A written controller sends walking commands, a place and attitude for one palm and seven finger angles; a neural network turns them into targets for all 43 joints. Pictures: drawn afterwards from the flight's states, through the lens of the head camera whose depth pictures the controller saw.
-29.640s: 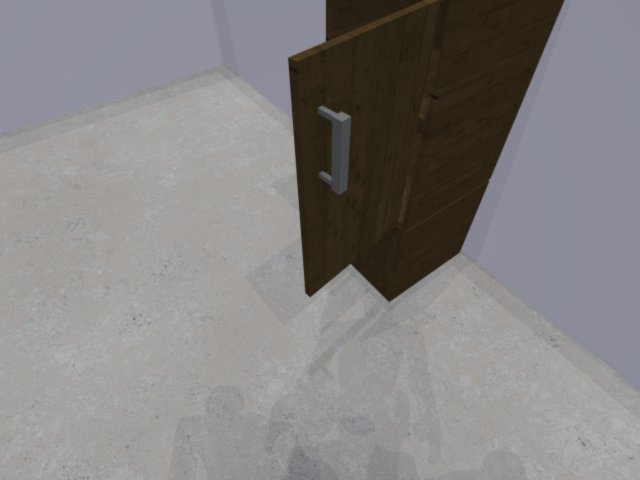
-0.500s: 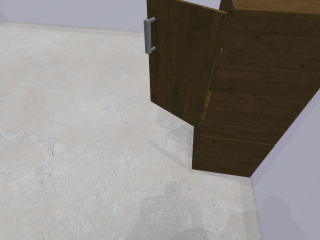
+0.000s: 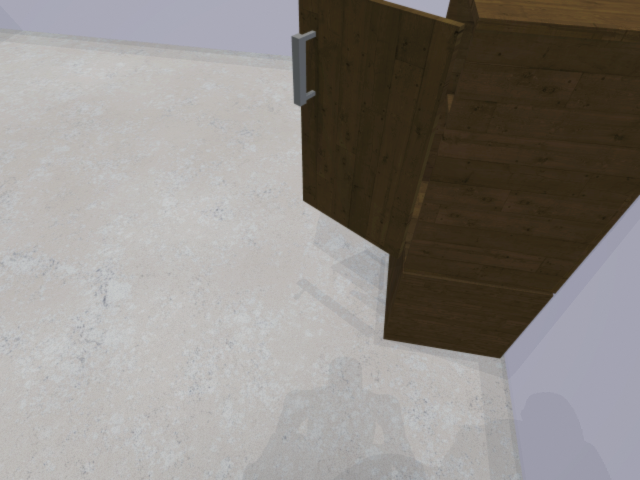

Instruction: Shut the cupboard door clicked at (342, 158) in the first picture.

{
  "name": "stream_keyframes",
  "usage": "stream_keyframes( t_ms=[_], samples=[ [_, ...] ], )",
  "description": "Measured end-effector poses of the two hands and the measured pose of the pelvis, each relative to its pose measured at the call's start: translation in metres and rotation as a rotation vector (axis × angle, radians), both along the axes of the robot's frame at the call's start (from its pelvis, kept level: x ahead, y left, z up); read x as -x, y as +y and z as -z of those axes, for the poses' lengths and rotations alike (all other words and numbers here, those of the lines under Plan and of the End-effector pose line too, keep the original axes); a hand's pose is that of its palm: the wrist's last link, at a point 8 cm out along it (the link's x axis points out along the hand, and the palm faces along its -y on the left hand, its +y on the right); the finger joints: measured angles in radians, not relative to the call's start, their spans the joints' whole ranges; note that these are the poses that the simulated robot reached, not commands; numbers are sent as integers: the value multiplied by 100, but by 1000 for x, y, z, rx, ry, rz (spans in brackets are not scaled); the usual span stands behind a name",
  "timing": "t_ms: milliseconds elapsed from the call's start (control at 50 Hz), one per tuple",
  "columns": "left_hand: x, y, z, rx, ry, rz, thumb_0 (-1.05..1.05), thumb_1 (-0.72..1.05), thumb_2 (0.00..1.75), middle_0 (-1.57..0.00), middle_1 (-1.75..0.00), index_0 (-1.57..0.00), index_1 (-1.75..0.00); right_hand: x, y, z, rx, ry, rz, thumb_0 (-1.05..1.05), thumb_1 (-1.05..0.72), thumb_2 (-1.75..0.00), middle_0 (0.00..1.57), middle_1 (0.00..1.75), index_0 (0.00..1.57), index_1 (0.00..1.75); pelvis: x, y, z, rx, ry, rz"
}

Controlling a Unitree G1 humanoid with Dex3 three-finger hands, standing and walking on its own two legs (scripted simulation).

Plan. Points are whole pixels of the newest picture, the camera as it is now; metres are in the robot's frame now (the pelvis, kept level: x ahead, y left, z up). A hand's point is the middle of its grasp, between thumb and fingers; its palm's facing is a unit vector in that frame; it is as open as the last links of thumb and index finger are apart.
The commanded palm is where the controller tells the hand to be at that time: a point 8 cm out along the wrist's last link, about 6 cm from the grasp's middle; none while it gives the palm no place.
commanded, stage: walk to a spot facing it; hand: left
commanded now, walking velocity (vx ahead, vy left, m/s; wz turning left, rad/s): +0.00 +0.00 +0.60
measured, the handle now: (305, 68) +0.90 +0.08 +0.09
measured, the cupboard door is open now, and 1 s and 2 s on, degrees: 59 59 59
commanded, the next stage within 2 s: none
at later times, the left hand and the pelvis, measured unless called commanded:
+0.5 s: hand out of the picture +0.03 +0.24 -0.16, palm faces +0.27 -0.92 -0.27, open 7.4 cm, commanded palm none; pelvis -0.02 +0.00 +0.00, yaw +16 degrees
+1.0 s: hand out of the picture -0.10 +0.19 -0.20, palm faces +0.60 -0.76 -0.25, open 7.4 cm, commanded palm none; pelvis -0.01 -0.01 -0.02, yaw +37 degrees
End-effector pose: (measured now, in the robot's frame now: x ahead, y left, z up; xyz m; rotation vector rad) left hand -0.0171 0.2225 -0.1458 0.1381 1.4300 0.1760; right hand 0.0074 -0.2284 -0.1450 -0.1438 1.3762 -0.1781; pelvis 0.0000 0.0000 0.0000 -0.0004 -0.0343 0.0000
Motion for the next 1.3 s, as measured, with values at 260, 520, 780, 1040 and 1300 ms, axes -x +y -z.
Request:
stream_keyframes(
  t_ms=[260,520,780,1040,1300],
  samples=[
    [-6,34,27,-27,-80,-137,1,90,90,-20,-30,-20,-30,-36,9,13,30,9,-134,1,-90,-90,20,30,20,30,0,16,25,9,-5,-151],
    [-31,58,-18,-118,-248,-195,1,90,90,-20,-30,-20,-30,-85,-3,-11,52,-54,-310,1,-90,-90,21,30,20,30,18,1,2,49,63,-298],
    [48,4,-22,-148,-139,-378,1,90,90,-20,-30,-20,-30,-161,-16,-9,17,-110,-473,1,-91,-90,20,30,20,30,10,-30,2,-9,70,-485],
    [124,3,14,-88,-60,-627,1,90,90,-20,-30,-20,-30,-222,88,-14,8,-209,-773,1,-90,-90,20,30,20,30,10,-5,17,7,57,-666],
    [68,26,-25,-203,-253,-681,1,90,90,-20,-30,-20,-30,-244,89,1,-41,-130,-848,1,-90,-90,21,30,20,30,-34,-6,10,16,61,-804]
  ],
)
